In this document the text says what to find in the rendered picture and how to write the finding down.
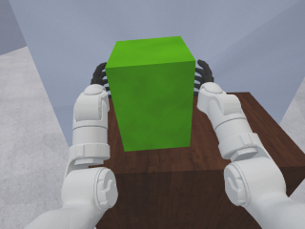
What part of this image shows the right robot hand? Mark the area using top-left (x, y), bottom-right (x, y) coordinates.
top-left (193, 59), bottom-right (214, 97)

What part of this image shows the left robot hand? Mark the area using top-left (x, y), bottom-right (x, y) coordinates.
top-left (91, 62), bottom-right (112, 99)

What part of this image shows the pedestal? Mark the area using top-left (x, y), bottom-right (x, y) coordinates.
top-left (88, 92), bottom-right (305, 229)

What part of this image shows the robot right forearm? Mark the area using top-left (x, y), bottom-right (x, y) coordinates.
top-left (196, 82), bottom-right (286, 192)

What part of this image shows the right robot upper arm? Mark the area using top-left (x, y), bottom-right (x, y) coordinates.
top-left (224, 156), bottom-right (305, 229)

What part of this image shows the left robot upper arm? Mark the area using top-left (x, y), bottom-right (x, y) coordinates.
top-left (23, 167), bottom-right (118, 229)

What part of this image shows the carton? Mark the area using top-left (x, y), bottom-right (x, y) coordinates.
top-left (105, 36), bottom-right (196, 152)

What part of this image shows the robot left forearm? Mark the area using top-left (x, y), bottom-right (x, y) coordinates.
top-left (61, 84), bottom-right (111, 203)

